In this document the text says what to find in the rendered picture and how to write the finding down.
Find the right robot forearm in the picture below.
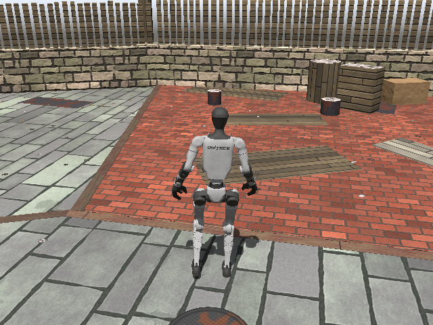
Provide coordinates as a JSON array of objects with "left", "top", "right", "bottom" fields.
[{"left": 244, "top": 164, "right": 255, "bottom": 186}]

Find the robot right upper arm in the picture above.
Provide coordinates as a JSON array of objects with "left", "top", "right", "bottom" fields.
[{"left": 233, "top": 137, "right": 250, "bottom": 174}]

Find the left robot forearm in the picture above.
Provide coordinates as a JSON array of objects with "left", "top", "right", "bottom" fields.
[{"left": 174, "top": 161, "right": 189, "bottom": 188}]

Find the robot left hand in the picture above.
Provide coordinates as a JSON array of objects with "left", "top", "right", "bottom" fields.
[{"left": 172, "top": 184, "right": 187, "bottom": 200}]

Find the robot torso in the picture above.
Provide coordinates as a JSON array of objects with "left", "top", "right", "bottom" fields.
[{"left": 203, "top": 133, "right": 234, "bottom": 203}]

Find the robot right hand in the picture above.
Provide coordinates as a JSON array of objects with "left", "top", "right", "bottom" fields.
[{"left": 242, "top": 182, "right": 257, "bottom": 196}]

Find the robot right shin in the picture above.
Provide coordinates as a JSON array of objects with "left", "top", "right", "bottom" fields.
[{"left": 224, "top": 223, "right": 234, "bottom": 268}]

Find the robot left upper arm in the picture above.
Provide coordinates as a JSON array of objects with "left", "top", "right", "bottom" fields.
[{"left": 183, "top": 135, "right": 205, "bottom": 172}]

